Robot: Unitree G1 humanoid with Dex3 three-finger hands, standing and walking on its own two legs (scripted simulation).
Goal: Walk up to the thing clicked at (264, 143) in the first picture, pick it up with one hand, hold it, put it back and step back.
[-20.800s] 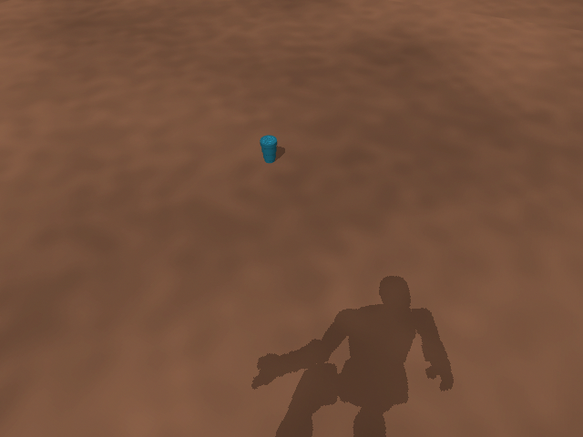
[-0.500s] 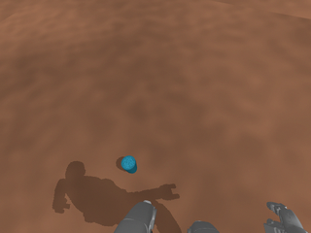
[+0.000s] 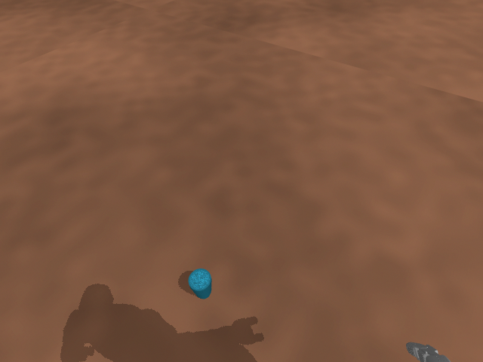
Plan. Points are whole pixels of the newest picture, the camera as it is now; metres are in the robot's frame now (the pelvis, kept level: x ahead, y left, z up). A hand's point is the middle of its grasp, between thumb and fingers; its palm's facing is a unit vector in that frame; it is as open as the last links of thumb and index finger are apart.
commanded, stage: walk up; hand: left
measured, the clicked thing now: (201, 285) +0.51 +0.20 -0.69
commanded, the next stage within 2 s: none
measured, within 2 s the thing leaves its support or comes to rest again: neither
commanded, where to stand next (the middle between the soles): +0.11 +0.00 m, yaw -6 degrees
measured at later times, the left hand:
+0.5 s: hand out of the picture +0.13 +0.30 -0.14, palm faces -0.09 -0.91 -0.40, open 7.4 cm
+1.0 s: hand out of the picture +0.10 +0.27 -0.14, palm faces -0.11 -0.91 -0.40, open 7.4 cm
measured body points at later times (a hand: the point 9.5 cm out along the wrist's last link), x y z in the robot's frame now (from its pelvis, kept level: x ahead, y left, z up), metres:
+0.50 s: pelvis +0.01 +0.04 +0.01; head +0.04 +0.04 +0.46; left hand +0.13 +0.34 -0.11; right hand +0.07 -0.28 -0.12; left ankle -0.02 +0.13 -0.72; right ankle +0.04 -0.13 -0.72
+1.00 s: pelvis +0.00 +0.02 +0.01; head +0.02 +0.00 +0.45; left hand +0.11 +0.32 -0.11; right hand +0.06 -0.30 -0.12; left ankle -0.02 +0.13 -0.72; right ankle +0.04 -0.13 -0.72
